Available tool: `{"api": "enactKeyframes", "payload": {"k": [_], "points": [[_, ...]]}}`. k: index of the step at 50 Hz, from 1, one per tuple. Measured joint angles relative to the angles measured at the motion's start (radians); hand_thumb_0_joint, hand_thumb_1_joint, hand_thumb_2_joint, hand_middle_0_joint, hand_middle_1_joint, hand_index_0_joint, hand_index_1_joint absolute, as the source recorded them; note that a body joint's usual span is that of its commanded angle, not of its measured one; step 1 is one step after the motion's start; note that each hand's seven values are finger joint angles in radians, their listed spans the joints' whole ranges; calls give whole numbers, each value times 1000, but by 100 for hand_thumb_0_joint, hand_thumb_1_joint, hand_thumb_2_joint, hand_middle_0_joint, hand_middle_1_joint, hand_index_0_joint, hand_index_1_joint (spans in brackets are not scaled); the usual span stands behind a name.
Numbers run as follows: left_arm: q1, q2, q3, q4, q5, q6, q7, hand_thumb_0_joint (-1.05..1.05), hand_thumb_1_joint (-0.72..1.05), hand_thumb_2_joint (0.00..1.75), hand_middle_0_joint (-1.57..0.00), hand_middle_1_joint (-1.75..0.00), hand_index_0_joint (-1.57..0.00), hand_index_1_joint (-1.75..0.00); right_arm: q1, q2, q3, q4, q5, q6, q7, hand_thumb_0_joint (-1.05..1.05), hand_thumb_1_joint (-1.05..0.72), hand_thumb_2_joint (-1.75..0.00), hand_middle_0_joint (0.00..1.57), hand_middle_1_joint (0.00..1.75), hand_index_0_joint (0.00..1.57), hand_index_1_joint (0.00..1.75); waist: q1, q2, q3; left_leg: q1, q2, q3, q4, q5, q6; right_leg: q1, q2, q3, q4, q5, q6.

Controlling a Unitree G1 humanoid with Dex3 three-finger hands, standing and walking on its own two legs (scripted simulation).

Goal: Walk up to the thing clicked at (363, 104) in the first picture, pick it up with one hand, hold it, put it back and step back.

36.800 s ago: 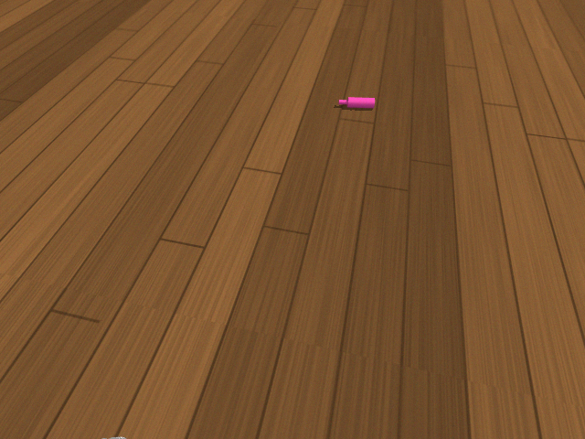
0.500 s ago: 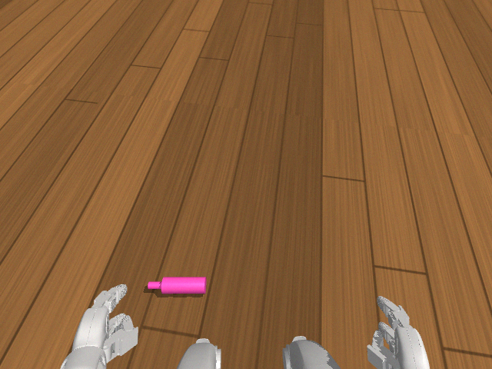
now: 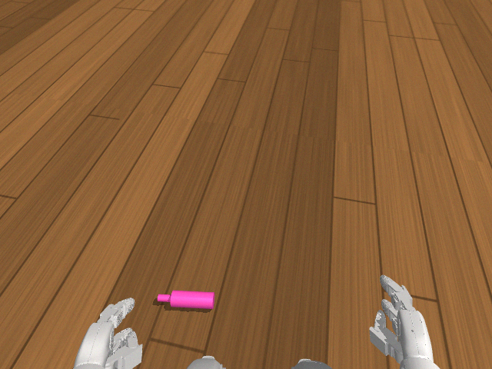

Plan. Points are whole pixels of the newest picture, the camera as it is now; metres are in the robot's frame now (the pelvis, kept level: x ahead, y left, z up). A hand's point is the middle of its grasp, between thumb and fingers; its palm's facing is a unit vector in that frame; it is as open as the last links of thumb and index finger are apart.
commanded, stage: home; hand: left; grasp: from above
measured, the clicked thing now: (186, 299) +0.45 +0.23 -0.68
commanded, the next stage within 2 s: stand in 1.64 s
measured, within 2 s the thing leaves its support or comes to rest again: neither
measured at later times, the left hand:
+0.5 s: hand (139, 352) +0.16 +0.18 -0.05, palm faces +0.04 -0.98 -0.20, open 7.4 cm
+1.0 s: hand (137, 349) +0.17 +0.18 -0.05, palm faces +0.04 -0.98 -0.21, open 7.4 cm
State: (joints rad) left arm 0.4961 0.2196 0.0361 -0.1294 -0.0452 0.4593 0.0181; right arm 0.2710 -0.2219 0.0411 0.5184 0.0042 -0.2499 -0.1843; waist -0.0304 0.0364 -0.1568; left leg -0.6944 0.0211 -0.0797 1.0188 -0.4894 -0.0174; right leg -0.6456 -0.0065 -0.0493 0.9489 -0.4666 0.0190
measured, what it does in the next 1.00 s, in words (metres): stands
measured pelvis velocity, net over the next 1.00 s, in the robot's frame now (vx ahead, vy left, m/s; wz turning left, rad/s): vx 0.00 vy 0.00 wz -0.01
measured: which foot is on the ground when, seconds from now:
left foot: down 0.00-1.00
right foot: down 0.00-1.00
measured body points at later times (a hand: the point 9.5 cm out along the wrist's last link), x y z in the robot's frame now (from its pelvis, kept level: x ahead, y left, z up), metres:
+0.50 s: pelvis +0.00 +0.00 +0.00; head +0.01 +0.01 +0.45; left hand +0.16 +0.23 -0.03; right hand +0.15 -0.24 -0.06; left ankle +0.01 +0.13 -0.68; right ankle +0.01 -0.14 -0.68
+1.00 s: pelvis +0.00 +0.00 +0.00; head +0.02 +0.01 +0.45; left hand +0.16 +0.24 -0.03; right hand +0.16 -0.24 -0.06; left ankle +0.01 +0.13 -0.68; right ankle +0.01 -0.14 -0.68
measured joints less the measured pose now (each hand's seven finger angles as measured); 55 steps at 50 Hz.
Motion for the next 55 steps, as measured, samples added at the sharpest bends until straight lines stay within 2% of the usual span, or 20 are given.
{"api": "enactKeyframes", "payload": {"k": [17,55], "points": [[-1,3,0,0,-5,-5,4,1,90,89,-20,-30,-20,-30,33,4,2,24,1,4,-3,2,-90,-89,21,30,20,30,-7,8,3,-3,2,8,1,4,2,-7,2,8,2,6,2],[5,10,-4,-3,-2,-6,5,1,90,89,-20,-30,-20,-30,22,3,-2,21,1,3,-3,2,-90,-89,21,30,20,30,-5,6,-5,-3,1,9,9,-13,7,-3,1,10,2,-5,7]]}}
